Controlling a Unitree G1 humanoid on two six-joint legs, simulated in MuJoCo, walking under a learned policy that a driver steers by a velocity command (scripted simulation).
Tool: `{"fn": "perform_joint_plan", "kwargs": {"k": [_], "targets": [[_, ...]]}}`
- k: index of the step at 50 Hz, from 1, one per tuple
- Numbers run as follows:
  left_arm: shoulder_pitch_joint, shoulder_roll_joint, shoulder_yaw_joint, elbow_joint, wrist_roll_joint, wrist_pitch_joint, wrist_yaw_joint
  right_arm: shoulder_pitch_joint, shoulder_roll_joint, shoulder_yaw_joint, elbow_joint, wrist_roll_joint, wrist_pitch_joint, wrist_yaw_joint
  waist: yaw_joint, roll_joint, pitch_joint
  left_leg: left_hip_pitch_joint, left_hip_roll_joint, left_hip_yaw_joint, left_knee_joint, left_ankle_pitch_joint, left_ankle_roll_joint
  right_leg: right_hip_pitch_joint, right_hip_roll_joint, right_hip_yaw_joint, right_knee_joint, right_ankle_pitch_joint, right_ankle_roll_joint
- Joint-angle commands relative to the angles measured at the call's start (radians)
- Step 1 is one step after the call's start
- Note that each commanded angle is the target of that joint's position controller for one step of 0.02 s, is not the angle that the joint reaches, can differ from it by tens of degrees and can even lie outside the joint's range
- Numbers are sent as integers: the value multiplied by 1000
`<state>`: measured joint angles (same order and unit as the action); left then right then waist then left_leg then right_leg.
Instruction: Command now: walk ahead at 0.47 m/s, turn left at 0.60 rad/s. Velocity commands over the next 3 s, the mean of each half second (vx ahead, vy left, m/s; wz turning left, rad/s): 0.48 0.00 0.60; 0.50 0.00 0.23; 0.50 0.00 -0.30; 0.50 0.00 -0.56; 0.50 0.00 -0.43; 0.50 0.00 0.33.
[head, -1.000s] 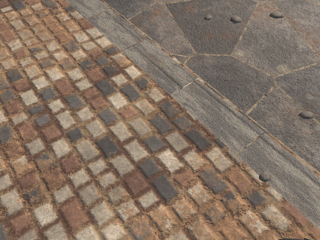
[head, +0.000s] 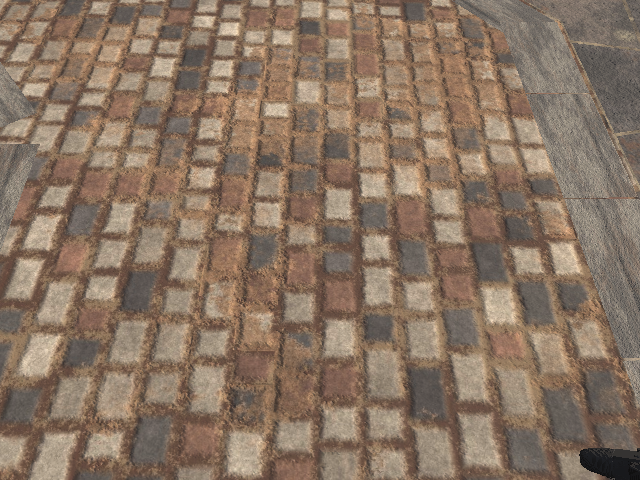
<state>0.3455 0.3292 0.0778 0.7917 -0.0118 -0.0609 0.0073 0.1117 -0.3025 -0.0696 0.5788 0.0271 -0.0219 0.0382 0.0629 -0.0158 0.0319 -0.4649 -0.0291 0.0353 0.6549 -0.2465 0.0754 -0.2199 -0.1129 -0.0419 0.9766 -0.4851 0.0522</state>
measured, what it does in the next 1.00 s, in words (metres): walks ahead, turning left: right foot, then left foot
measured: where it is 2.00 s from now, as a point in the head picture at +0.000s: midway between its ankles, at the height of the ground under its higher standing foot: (247, 230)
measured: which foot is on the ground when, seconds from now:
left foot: down 0.00-0.42, up 0.44-0.88, down 0.90-1.00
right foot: up 0.00-0.38, down 0.40-0.90, up 0.92-1.00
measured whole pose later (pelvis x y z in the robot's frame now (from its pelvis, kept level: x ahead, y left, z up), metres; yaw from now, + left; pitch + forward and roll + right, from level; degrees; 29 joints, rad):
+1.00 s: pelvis +0.51 +0.14 +0.01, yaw +23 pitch +1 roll -1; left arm 0.33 0.31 0.05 0.86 -0.03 -0.07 -0.01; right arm 0.13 -0.27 -0.04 0.67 0.01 -0.06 0.03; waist 0.04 -0.01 0.04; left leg -0.40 -0.01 0.02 0.55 -0.18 0.05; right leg -0.29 -0.04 0.01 1.06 -0.45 -0.01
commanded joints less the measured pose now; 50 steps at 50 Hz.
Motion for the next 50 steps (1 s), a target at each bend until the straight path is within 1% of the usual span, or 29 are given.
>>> {"fn": "perform_joint_plan", "kwargs": {"k": [1,2,3,4,7,11,14,17,19,20,21,22,23,24,25,26,27,29,33,37,41,43,44,45,46,47,48,49,50], "targets": [[-154,124,7,-174,-25,-82,-9,285,-172,-52,6,-9,-34,-10,-169,146,-185,698,321,-630,-380,-113,253,-691,30,115,336,78,-52],[-149,120,7,-160,4,-84,-3,216,-142,-40,-2,-10,-34,-12,-125,77,-126,563,280,-529,-377,-6,224,-622,-2,117,255,139,-49],[-136,123,13,-153,22,-78,-3,163,-121,-31,-12,-18,-34,-15,-86,88,-94,459,242,-459,-396,83,211,-546,-18,124,182,185,-44],[-127,118,14,-149,26,-69,-8,133,-117,-27,-19,-26,-34,-19,-62,104,-76,393,221,-430,-419,140,209,-496,-18,120,150,213,-36],[-147,79,3,-146,33,-47,-12,135,-134,-32,7,-20,-42,-37,-45,75,-45,292,188,-344,-442,297,214,-460,13,89,17,292,4],[-329,19,-24,-186,26,-52,-24,200,-158,-41,54,-5,-37,-54,-105,88,-3,211,122,-272,-426,258,153,-357,82,74,-321,546,15],[-405,39,-20,-208,7,-59,-37,260,-167,-46,87,6,-33,-58,-129,93,3,233,149,-334,-404,189,136,-290,109,98,-430,605,1],[-391,77,-3,-209,5,-65,-42,271,-158,-48,104,6,-24,-64,-108,116,-2,333,186,-411,-320,196,110,-261,105,130,-480,521,-34],[-300,98,14,-190,7,-71,-35,259,-148,-47,103,1,-14,-62,-60,136,-39,350,167,-427,-226,312,86,-125,120,98,-512,443,-72],[-190,126,31,-171,15,-75,-29,250,-114,-35,93,-5,-13,-58,-3,119,-125,313,108,-391,-74,358,55,61,86,110,-521,448,-108],[-28,183,44,-161,29,-73,-19,257,-60,-12,66,-27,-13,-56,54,10,-295,173,36,-314,215,169,16,347,-86,282,-487,394,-168],[26,226,55,-124,33,-59,-28,412,-3,5,50,10,-21,-55,-23,-351,-418,-177,-82,-225,535,-355,-46,634,-295,765,-605,130,-318],[-2,124,32,-146,12,-54,-31,389,-110,-12,79,22,-20,-58,-2,-224,-332,-281,0,-253,654,-320,-59,573,-291,810,-662,-70,-289],[-49,76,19,-152,9,-47,-24,273,-160,-27,65,16,-16,-56,22,-125,-196,-307,33,-216,669,-224,-66,440,-254,640,-679,-33,-249],[-91,67,13,-148,19,-42,-23,217,-147,-25,55,3,-14,-59,5,-47,-119,-271,65,-183,644,-154,-71,309,-211,528,-695,103,-235],[-110,52,8,-133,25,-40,-23,179,-127,-25,44,-9,-17,-56,-12,-35,-61,-249,88,-182,597,-114,-70,209,-175,446,-719,210,-239],[-120,44,3,-125,32,-44,-22,188,-103,-23,43,-4,-16,-50,-38,-66,-45,-199,109,-182,564,-91,-66,144,-148,383,-744,266,-236],[-121,35,3,-103,22,-54,-25,199,-61,-13,51,1,-9,-46,-55,-85,-34,-166,114,-161,495,-90,-66,97,-127,306,-788,323,-256],[-103,89,18,-62,6,-59,-25,102,-27,8,27,-20,-16,-37,-49,-47,-4,-199,137,-133,269,39,-77,98,-136,207,-843,433,-286],[-67,124,23,-32,-8,-42,-22,-25,-17,22,10,-15,-38,-14,-5,-43,14,-108,117,-65,32,215,-79,88,-98,94,-843,487,-253],[1,153,29,12,-22,-21,-21,-109,-46,16,-22,-6,-43,-3,6,-59,33,-80,94,-50,-78,182,-49,178,-150,98,-809,508,-229],[-7,168,31,24,-28,-8,-16,-64,-72,3,-13,-12,-44,-1,-41,-68,6,20,64,-20,-133,142,-17,208,-156,81,-727,654,-206],[-15,160,26,27,-29,-3,-13,35,-100,-15,18,-17,-44,-5,-100,-57,-56,176,35,6,-169,154,6,189,-122,37,-598,798,-180],[-5,125,11,27,-18,-2,-9,189,-150,-42,65,-19,-40,-14,-168,-37,-155,406,42,-10,-160,158,35,99,-71,-10,-398,804,-145],[16,44,-20,-10,13,-9,-8,341,-240,-63,86,-33,-32,-29,-202,136,-297,714,281,-337,-166,108,127,-176,14,-56,-35,469,-86],[80,-2,-38,-21,6,-28,-10,346,-270,-60,87,-27,-34,-23,-152,308,-383,835,419,-751,-320,-78,243,-430,146,57,202,-103,-58],[7,102,-11,-22,-19,-39,-17,304,-181,-36,85,-17,-41,-18,-172,196,-280,763,389,-699,-355,-163,212,-538,85,130,291,-76,-65],[-58,120,-5,-43,-31,-47,-21,244,-148,-24,82,-15,-46,-16,-153,169,-164,646,353,-553,-368,-102,181,-568,40,109,273,20,-80],[-87,105,-7,-41,-18,-49,-16,185,-124,-16,79,-21,-49,-13,-124,102,-113,536,309,-459,-386,-11,162,-534,5,96,228,106,-79]]}}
